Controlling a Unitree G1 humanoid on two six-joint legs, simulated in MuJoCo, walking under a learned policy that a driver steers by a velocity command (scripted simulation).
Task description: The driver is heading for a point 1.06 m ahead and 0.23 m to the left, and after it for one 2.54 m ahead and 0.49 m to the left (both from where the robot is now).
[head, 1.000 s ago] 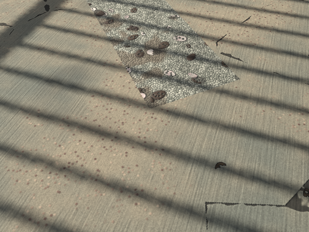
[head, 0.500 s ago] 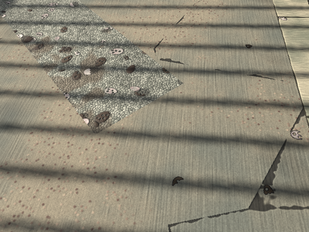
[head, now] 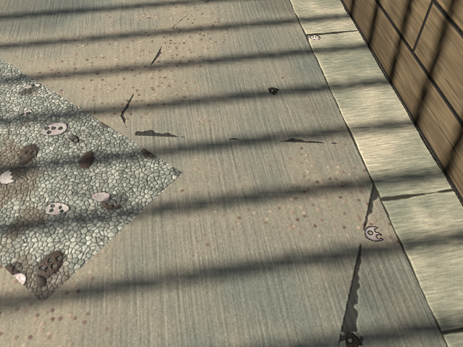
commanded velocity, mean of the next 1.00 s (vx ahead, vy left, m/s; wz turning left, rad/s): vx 0.50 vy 0.00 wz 0.33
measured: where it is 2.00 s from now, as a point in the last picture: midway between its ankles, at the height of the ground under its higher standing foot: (174, 195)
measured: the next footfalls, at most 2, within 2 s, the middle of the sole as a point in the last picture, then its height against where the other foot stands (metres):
right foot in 0.36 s outside the picture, level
left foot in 0.90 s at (189, 310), level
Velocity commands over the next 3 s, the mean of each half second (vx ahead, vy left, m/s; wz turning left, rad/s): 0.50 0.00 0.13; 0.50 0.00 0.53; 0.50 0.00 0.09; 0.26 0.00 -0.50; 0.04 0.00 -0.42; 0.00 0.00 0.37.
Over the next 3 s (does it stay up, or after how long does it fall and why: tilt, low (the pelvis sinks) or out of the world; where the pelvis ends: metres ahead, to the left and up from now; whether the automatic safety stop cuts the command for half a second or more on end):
stays up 0.98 0.25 0.01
